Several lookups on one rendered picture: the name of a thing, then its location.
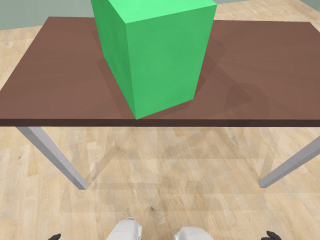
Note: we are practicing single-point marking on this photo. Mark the robot left thigh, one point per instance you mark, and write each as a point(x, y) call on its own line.
point(127, 229)

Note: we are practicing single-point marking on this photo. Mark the robot thigh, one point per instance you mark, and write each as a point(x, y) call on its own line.
point(127, 229)
point(192, 233)

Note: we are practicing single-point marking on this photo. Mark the robot right thigh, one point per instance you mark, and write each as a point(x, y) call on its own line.
point(192, 233)

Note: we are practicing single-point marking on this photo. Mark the table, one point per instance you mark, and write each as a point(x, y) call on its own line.
point(253, 74)

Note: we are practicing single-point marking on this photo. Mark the carton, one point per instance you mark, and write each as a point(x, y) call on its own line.
point(154, 48)

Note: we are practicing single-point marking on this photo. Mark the right robot hand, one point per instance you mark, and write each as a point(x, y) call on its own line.
point(272, 236)

